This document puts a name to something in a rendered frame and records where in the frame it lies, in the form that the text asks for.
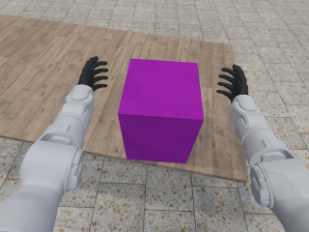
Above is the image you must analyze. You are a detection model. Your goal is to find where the robot right forearm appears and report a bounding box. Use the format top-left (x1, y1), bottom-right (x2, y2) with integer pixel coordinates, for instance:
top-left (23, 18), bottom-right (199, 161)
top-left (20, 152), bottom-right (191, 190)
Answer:
top-left (229, 95), bottom-right (309, 174)

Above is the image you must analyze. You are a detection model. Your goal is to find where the robot left forearm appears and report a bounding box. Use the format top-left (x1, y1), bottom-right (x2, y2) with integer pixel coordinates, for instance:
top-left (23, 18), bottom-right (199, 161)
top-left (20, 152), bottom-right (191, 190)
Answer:
top-left (19, 84), bottom-right (95, 183)

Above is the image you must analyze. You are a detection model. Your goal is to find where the table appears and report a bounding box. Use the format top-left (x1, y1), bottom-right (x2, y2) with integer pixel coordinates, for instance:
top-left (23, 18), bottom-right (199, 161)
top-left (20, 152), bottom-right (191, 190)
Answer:
top-left (0, 14), bottom-right (249, 184)

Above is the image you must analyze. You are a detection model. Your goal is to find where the carton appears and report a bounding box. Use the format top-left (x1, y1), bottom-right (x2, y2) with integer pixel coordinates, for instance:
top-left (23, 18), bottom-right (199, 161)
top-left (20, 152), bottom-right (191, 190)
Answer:
top-left (118, 58), bottom-right (204, 163)

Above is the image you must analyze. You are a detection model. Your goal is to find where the left robot upper arm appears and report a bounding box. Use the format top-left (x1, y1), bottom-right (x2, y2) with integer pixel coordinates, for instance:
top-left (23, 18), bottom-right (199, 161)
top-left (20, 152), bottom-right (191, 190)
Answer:
top-left (0, 140), bottom-right (83, 232)

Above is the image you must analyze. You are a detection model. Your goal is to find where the right robot upper arm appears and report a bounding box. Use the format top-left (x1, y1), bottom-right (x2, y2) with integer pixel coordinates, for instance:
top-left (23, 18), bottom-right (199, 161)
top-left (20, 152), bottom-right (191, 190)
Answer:
top-left (250, 158), bottom-right (309, 232)

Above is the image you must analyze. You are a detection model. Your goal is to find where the robot left hand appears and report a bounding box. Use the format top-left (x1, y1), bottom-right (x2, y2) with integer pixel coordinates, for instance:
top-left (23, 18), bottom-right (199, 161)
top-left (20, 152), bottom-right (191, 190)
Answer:
top-left (77, 56), bottom-right (109, 92)

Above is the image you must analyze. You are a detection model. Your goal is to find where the robot right hand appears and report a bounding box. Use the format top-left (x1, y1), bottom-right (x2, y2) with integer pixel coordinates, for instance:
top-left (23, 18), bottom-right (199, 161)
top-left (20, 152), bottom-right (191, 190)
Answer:
top-left (216, 64), bottom-right (248, 103)

